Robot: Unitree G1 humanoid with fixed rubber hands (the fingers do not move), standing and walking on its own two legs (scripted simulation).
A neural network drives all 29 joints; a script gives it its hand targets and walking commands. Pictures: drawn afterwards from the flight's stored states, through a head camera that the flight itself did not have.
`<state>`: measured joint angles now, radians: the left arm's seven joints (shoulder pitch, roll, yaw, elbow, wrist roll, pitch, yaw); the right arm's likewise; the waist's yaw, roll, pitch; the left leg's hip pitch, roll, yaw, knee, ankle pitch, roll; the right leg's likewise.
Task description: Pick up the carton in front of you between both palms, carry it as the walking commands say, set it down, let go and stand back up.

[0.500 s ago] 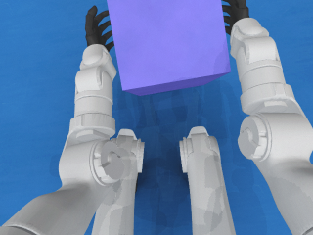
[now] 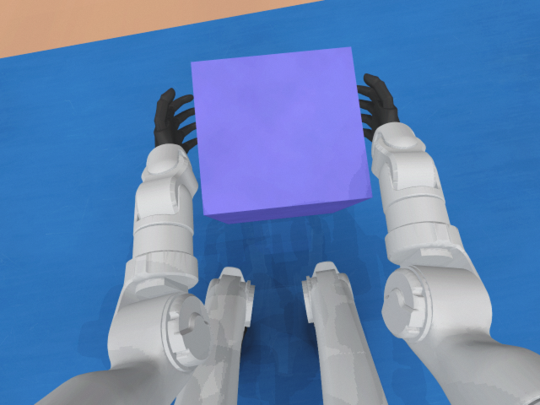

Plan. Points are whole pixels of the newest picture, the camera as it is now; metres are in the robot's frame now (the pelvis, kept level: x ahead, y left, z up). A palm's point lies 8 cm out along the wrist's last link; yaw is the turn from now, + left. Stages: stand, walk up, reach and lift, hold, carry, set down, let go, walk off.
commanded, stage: reach and lift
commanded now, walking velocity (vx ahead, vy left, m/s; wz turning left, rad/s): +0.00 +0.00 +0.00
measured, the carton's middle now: (276, 153) +0.47 -0.01 -0.13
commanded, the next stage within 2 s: hold in 2.00 s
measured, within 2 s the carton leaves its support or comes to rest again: neither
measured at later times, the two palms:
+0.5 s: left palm (100, 128) +0.42 +0.14 +0.11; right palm (430, 114) +0.42 -0.16 +0.10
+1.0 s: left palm out of the picture +0.38 +0.15 +0.25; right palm out of the picture +0.37 -0.15 +0.24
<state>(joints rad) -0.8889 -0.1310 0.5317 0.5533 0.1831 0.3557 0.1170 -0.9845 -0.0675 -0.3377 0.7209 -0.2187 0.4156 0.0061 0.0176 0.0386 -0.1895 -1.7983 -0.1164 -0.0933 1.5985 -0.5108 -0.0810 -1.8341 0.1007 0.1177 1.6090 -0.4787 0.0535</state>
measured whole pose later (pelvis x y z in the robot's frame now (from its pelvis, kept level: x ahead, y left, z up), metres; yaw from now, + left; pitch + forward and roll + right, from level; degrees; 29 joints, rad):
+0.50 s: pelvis +0.05 +0.00 +0.14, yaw -1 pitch +25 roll +0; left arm -0.53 -0.17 0.42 0.56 0.20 0.31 0.08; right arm -0.56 0.07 -0.34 0.62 -0.23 0.36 -0.01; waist 0.01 0.02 -0.21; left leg -1.10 -0.09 -0.13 1.10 -0.44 -0.04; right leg -1.13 0.08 0.12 1.10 -0.41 0.03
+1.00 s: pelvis +0.09 +0.01 +0.23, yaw -1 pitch +2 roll +0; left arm -0.26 -0.15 0.26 0.40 0.24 0.52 0.03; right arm -0.23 0.15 -0.22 0.39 -0.24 0.57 -0.04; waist 0.00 0.01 -0.11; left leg -0.26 -0.05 -0.15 0.49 -0.25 -0.01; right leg -0.27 0.04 0.14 0.47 -0.23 0.02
